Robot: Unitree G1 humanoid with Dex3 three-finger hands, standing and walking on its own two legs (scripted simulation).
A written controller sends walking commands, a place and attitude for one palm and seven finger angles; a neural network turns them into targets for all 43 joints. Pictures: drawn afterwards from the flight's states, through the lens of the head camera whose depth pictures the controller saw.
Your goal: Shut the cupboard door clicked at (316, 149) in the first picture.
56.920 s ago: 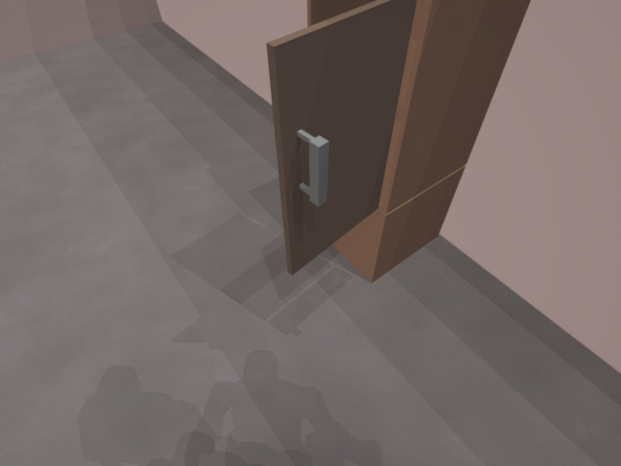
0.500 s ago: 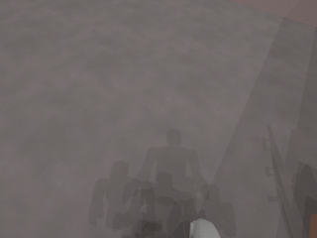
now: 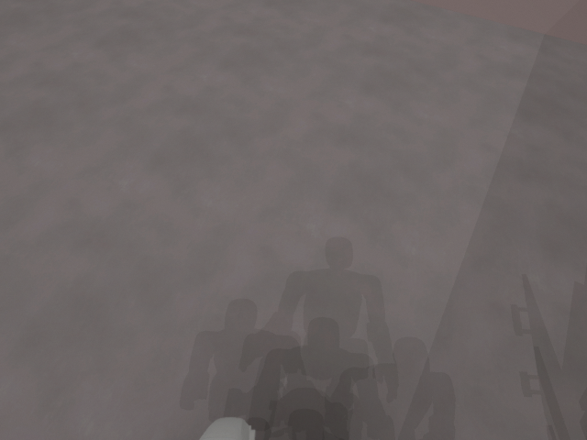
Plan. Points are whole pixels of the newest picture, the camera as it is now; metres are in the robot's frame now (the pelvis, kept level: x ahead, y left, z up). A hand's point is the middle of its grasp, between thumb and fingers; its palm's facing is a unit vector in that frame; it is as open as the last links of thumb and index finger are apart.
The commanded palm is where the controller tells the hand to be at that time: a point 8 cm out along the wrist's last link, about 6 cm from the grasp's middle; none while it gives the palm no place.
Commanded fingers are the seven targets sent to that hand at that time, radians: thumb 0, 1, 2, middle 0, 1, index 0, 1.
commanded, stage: turn to face it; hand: left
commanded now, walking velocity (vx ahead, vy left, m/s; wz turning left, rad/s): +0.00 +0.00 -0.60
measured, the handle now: out of the picture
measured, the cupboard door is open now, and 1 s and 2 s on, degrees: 28 28 28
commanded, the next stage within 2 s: none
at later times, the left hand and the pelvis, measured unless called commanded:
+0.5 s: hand (147, 387) +0.21 +0.25 -0.17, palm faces -0.22 -0.95 -0.21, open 7.4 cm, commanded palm none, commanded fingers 0.00 0.90 0.90 -0.20 -0.30 -0.20 -0.30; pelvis +0.08 +0.06 +0.00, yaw -18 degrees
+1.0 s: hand (227, 355) +0.26 +0.12 -0.16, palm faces -0.56 -0.79 -0.23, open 7.4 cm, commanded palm none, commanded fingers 0.00 0.90 0.90 -0.20 -0.30 -0.20 -0.30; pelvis +0.08 +0.02 +0.00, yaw -35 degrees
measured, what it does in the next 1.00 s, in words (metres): steps on the spot, turning right: left foot, then right foot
